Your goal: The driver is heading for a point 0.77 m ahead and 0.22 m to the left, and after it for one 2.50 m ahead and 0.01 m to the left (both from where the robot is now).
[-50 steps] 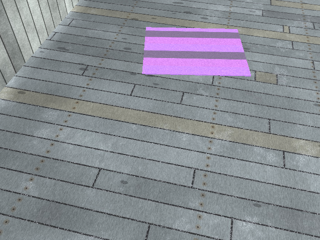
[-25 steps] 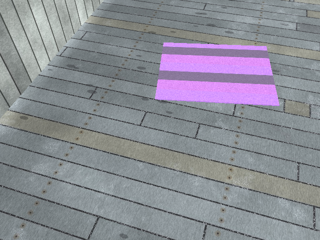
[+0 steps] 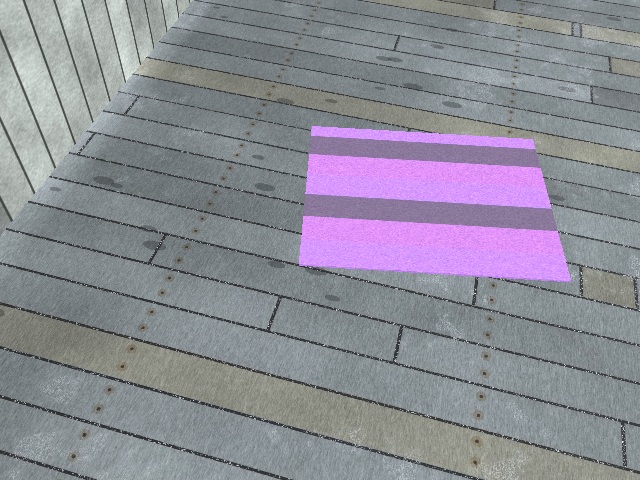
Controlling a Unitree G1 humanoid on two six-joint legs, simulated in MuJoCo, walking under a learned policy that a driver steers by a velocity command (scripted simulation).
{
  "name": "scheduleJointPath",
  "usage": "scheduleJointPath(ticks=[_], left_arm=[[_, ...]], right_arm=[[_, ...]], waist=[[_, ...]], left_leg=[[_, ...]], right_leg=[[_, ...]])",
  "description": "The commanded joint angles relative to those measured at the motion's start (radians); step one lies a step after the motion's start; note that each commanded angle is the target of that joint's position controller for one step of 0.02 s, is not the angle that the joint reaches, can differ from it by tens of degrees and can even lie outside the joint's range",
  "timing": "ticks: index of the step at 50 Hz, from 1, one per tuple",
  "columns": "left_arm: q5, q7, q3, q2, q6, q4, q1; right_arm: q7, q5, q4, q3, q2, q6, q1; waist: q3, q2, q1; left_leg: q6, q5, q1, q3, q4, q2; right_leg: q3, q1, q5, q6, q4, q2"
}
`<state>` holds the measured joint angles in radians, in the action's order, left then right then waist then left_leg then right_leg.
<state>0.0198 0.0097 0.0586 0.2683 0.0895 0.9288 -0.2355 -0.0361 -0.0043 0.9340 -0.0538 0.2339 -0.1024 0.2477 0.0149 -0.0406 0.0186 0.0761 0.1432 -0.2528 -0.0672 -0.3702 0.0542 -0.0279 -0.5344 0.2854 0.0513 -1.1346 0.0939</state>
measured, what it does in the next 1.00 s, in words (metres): walks ahead, turning left: right foot, then left foot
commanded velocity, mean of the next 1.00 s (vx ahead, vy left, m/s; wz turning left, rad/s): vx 0.50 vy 0.00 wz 0.35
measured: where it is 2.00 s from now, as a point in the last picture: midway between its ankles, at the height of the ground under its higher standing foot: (214, 266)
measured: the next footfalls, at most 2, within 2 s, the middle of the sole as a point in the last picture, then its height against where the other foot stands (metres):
right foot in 0.38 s outside the picture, level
left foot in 0.92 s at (241, 433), level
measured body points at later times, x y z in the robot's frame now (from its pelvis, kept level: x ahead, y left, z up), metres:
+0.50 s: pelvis +0.27 -0.06 -0.01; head +0.30 -0.07 +0.44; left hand +0.39 +0.21 -0.12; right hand +0.31 -0.33 -0.15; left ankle +0.15 +0.07 -0.65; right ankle +0.35 -0.16 -0.74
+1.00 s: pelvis +0.51 +0.05 -0.02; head +0.54 +0.08 +0.42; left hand +0.46 +0.33 -0.16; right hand +0.76 -0.14 -0.12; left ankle +0.56 +0.14 -0.74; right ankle +0.41 -0.16 -0.65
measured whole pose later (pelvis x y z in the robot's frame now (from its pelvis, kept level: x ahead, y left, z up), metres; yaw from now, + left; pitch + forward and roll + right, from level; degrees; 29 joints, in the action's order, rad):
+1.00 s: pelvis +0.51 +0.05 -0.02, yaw +24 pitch +1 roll -1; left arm 0.03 0.01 0.07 0.28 0.09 0.92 -0.23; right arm -0.04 0.02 0.77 -0.10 0.27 -0.05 0.13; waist 0.07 0.00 -0.02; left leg 0.10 0.21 -0.47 -0.05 -0.65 0.04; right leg 0.05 -0.24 0.49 -0.02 -1.14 0.09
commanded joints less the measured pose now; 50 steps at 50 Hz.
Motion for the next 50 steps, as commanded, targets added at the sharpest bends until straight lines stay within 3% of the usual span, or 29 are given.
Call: scheduleJointPath(ticks=[1,4,8,12,14,16,17,18,19,20,21,22,24,26,27,30,34,38,41,43,44,45,46,47,48,49,50], left_arm=[[-0.008,0.007,0.019,0.048,-0.013,-0.041,-0.044],[-0.016,0.006,0.021,0.045,-0.013,-0.076,0.064],[-0.010,-0.007,0.011,0.022,-0.005,-0.110,0.194],[-0.003,-0.026,0.004,0.023,0.007,-0.156,0.319],[0.000,-0.039,0.003,0.032,0.019,-0.175,0.348],[0.001,-0.045,0.012,0.062,0.030,-0.171,0.305],[0.000,-0.043,0.023,0.085,0.035,-0.156,0.241],[-0.003,-0.036,0.045,0.124,0.038,-0.114,0.103],[-0.019,-0.026,0.066,0.189,0.041,-0.074,-0.092],[-0.033,-0.021,0.090,0.284,0.031,-0.053,-0.205],[-0.030,-0.022,0.064,0.196,0.027,-0.055,-0.206],[-0.023,-0.018,0.044,0.133,0.027,-0.070,-0.118],[-0.021,-0.020,0.023,0.065,0.027,-0.083,0.021],[-0.033,-0.024,0.018,0.041,0.031,-0.073,0.071],[-0.033,-0.022,0.022,0.048,0.034,-0.065,0.070],[-0.038,-0.009,0.035,0.084,0.040,-0.044,0.051],[-0.037,0.008,0.043,0.113,0.030,-0.031,0.021],[-0.022,0.017,0.053,0.143,0.013,-0.016,-0.040],[-0.006,0.016,0.062,0.163,-0.006,-0.005,-0.069],[0.002,0.016,0.070,0.189,-0.018,-0.012,-0.049],[0.007,0.017,0.074,0.204,-0.025,-0.017,-0.035],[0.013,0.017,0.073,0.210,-0.034,-0.024,-0.010],[0.005,0.018,0.065,0.194,-0.034,-0.032,-0.017],[-0.041,0.011,0.028,0.067,-0.017,-0.082,-0.072],[-0.017,-0.003,0.011,0.052,0.031,-0.116,-0.052],[0.028,-0.012,0.028,0.122,0.059,-0.145,0.084],[0.030,-0.012,0.025,0.117,0.072,-0.151,0.107]], right_arm=[[0.011,-0.001,-0.035,-0.023,0.125,-0.019,0.004],[0.029,0.002,-0.014,-0.024,0.138,-0.009,0.056],[0.039,0.011,0.008,-0.022,0.145,-0.001,0.113],[0.041,0.020,0.045,-0.023,0.147,0.015,0.194],[0.048,0.024,0.051,-0.030,0.159,0.026,0.201],[0.053,0.027,0.048,-0.038,0.174,0.033,0.180],[0.053,0.028,0.041,-0.042,0.183,0.036,0.156],[0.052,0.025,0.031,-0.036,0.168,0.038,0.135],[0.049,0.014,0.004,-0.021,0.128,0.037,0.115],[0.045,0.017,-0.013,0.013,0.001,0.020,0.234],[0.041,0.036,0.000,0.003,0.054,0.003,0.233],[0.043,0.058,-0.022,-0.023,0.140,-0.001,0.149],[0.053,0.045,-0.039,-0.031,0.126,0.011,0.067],[0.052,0.041,-0.036,-0.038,0.079,0.042,0.100],[0.051,0.041,-0.040,-0.037,0.056,0.054,0.104],[0.053,0.033,-0.078,-0.045,0.060,0.075,0.049],[0.030,0.026,-0.118,-0.042,0.056,0.068,-0.057],[0.003,0.023,-0.177,-0.028,0.043,0.065,-0.204],[-0.014,0.026,-0.221,-0.027,0.054,0.068,-0.260],[-0.021,0.027,-0.237,-0.038,0.081,0.071,-0.237],[-0.021,0.028,-0.231,-0.051,0.104,0.073,-0.179],[-0.018,0.032,-0.201,-0.075,0.142,0.072,-0.046],[-0.002,0.034,-0.150,-0.115,0.219,0.076,0.130],[0.016,0.040,-0.136,-0.143,0.348,0.077,0.181],[0.009,0.027,-0.175,-0.124,0.337,0.058,0.189],[0.001,0.016,-0.169,-0.099,0.254,0.043,0.180],[0.002,0.019,-0.171,-0.088,0.217,0.034,0.130]], waist=[[-0.020,0.100,-0.037],[0.006,0.086,-0.012],[0.034,0.096,0.029],[0.074,0.092,0.068],[0.082,0.103,0.061],[0.056,0.124,0.023],[0.020,0.138,-0.018],[-0.064,0.129,-0.085],[-0.216,0.079,-0.161],[-0.386,-0.171,-0.131],[-0.440,-0.215,-0.139],[-0.271,-0.147,-0.126],[-0.099,-0.047,-0.071],[-0.040,-0.080,-0.016],[-0.026,-0.072,-0.007],[0.010,-0.032,0.001],[0.032,-0.016,-0.021],[0.079,0.006,-0.074],[0.093,-0.005,-0.082],[0.057,-0.033,-0.047],[0.010,-0.051,-0.008],[-0.059,-0.040,0.072],[-0.154,0.009,0.148],[-0.212,0.273,0.082],[-0.378,0.265,0.066],[-0.283,0.150,0.110],[-0.187,0.123,0.079]], left_leg=[[0.166,-0.166,0.079,0.253,0.239,-0.277],[0.153,-0.207,0.124,0.211,0.254,-0.270],[0.120,-0.188,0.151,0.144,0.263,-0.239],[0.126,-0.177,0.246,0.174,0.219,-0.269],[0.123,-0.198,0.287,0.202,0.173,-0.295],[0.106,-0.254,0.293,0.229,0.120,-0.309],[0.094,-0.360,0.280,0.228,0.058,-0.299],[0.069,-0.468,0.238,0.197,-0.086,-0.247],[0.032,-0.338,0.064,0.153,-0.351,-0.182],[-0.046,0.117,-0.333,0.071,-0.741,-0.022],[-0.041,0.436,-0.444,0.205,-0.904,-0.025],[-0.029,0.378,-0.518,0.208,-0.962,-0.081],[-0.024,0.221,-0.461,0.169,-0.891,-0.163],[-0.021,0.153,-0.360,0.170,-0.828,-0.200],[-0.023,0.135,-0.352,0.163,-0.818,-0.204],[-0.035,0.028,-0.427,0.179,-0.744,-0.209],[-0.044,-0.150,-0.451,0.149,-0.530,-0.196],[-0.033,-0.173,-0.462,0.075,-0.374,-0.184],[-0.007,-0.074,-0.467,0.035,-0.312,-0.166],[0.027,0.027,-0.371,-0.020,-0.294,-0.115],[0.047,0.074,-0.275,-0.054,-0.292,-0.072],[0.078,0.045,-0.096,-0.083,-0.235,-0.018],[0.119,0.000,0.199,-0.028,-0.190,-0.001],[0.253,0.040,0.518,0.442,-0.142,-0.261],[0.379,0.215,0.657,0.908,0.057,-0.401],[0.310,0.160,0.618,0.808,0.104,-0.381],[0.270,0.082,0.496,0.660,0.090,-0.345]], right_leg=[[-0.035,-0.114,-0.101,-0.017,0.067,0.065],[-0.029,-0.198,-0.243,-0.040,0.222,0.064],[0.007,-0.165,-0.394,-0.039,0.439,0.028],[0.015,-0.175,-0.358,-0.039,0.563,-0.003],[0.005,-0.159,-0.308,-0.030,0.613,-0.015],[0.007,-0.054,-0.254,-0.016,0.650,-0.036],[0.026,0.057,-0.232,-0.003,0.665,-0.061],[0.044,0.256,-0.233,0.022,0.682,-0.081],[-0.067,0.572,-0.250,0.080,0.629,0.040],[-0.475,0.971,-0.133,0.218,0.681,0.307],[-0.678,0.966,-0.032,0.242,0.800,0.346],[-0.525,0.827,0.003,0.187,0.820,0.314],[-0.289,0.532,-0.069,0.131,0.895,0.238],[-0.147,0.380,-0.119,0.110,0.964,0.187],[-0.100,0.351,-0.158,0.117,0.985,0.183],[-0.001,0.352,-0.252,0.132,1.015,0.188],[0.116,0.405,-0.303,0.114,1.023,0.172],[0.185,0.493,-0.307,0.104,1.013,0.195],[0.215,0.595,-0.379,0.088,0.955,0.224],[0.246,0.626,-0.654,0.067,0.850,0.227],[0.262,0.627,-0.832,0.055,0.746,0.221],[0.291,0.592,-0.934,0.032,0.560,0.191],[0.302,0.426,-0.803,-0.013,0.299,0.147],[0.281,0.001,-0.023,-0.077,-0.079,0.010],[0.022,-0.203,0.335,-0.083,-0.265,-0.120],[-0.046,-0.313,0.253,-0.054,-0.292,-0.072],[-0.039,-0.323,0.158,-0.030,-0.224,-0.029]])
